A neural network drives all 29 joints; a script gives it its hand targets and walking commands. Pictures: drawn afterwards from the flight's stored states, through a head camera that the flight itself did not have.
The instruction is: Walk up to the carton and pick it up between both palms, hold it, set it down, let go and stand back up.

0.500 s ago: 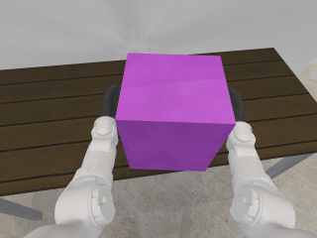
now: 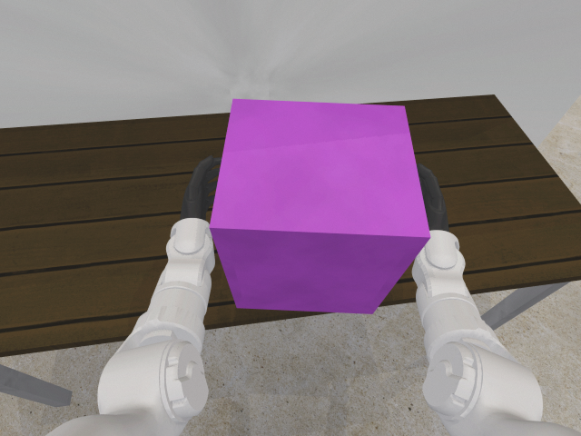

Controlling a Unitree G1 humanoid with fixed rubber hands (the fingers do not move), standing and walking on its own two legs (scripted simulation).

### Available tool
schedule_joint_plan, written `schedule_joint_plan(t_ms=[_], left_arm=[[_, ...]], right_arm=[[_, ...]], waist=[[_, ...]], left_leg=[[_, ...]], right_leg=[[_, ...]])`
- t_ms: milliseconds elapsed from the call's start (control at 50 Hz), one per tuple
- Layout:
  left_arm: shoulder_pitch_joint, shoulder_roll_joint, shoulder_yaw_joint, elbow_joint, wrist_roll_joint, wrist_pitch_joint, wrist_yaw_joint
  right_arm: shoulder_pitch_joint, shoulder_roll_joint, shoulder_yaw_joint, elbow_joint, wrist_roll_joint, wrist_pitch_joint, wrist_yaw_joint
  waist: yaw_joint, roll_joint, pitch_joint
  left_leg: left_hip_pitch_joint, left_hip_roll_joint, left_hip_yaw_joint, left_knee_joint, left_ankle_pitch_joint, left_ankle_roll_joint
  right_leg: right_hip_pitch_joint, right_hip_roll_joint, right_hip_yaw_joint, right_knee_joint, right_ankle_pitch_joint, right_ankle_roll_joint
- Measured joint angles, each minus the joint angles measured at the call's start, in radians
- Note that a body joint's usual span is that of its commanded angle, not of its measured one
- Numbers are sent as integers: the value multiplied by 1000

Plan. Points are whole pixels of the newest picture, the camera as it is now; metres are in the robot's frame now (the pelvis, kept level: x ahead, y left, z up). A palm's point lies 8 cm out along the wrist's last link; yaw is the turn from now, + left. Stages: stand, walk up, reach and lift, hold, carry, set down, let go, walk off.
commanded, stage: reach and lift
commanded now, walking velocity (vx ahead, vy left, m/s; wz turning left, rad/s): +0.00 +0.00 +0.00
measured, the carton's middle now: (310, 218) +0.43 -0.02 +0.00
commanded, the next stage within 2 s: none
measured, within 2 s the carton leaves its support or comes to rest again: neither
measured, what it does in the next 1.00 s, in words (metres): stands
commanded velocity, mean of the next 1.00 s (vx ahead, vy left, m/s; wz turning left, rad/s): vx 0.00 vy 0.00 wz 0.00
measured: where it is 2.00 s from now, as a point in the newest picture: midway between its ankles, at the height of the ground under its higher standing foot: outside the picture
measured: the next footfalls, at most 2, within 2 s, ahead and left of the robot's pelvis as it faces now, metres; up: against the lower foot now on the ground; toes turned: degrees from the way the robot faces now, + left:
none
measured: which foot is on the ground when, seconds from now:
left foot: down 0.00-1.00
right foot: down 0.00-1.00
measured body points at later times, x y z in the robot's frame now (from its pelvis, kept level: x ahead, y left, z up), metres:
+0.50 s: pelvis -0.02 +0.00 +0.00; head +0.01 +0.01 +0.45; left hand +0.40 +0.16 +0.07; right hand +0.39 -0.18 +0.07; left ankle -0.02 +0.13 -0.75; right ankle -0.01 -0.11 -0.75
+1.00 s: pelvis -0.02 +0.01 +0.00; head -0.04 +0.03 +0.45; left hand +0.39 +0.17 +0.13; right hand +0.38 -0.17 +0.14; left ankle -0.01 +0.13 -0.75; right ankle -0.01 -0.11 -0.75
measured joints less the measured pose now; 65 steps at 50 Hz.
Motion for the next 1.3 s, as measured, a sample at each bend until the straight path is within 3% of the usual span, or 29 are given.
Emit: schedule_joint_plan(t_ms=[120,400,620,840,1040,1300], left_arm=[[-12,22,-12,35,-19,-30,5],[-19,56,-98,65,-104,30,28],[-25,82,-167,38,-179,107,37],[-17,77,-188,-126,-177,303,33],[11,51,-162,-324,-106,489,0],[49,62,-180,-482,-118,631,-10]], right_arm=[[-25,-13,29,61,34,-37,-22],[-25,-34,132,70,134,35,-41],[-29,-57,264,47,268,114,-64],[-21,-69,332,-61,385,264,-61],[-19,-69,357,-155,432,385,-55],[-7,-67,411,-261,482,494,-73]], waist=[[-4,-12,11],[10,-7,-23],[4,1,-27],[-14,-20,1],[-26,-34,56],[-44,-32,71]], left_leg=[[8,-1,0,-22,24,0],[-7,2,18,-24,35,2],[41,1,7,-14,23,4],[131,-6,-1,-18,16,9],[209,-13,-1,-20,12,15],[212,-23,-17,-13,19,20]], right_leg=[[5,-2,-6,-11,16,-4],[-13,-1,3,-18,34,-4],[50,-1,-8,-29,29,-1],[147,-7,-13,-40,22,5],[224,-12,-8,-43,19,12],[232,-20,-17,-32,20,16]])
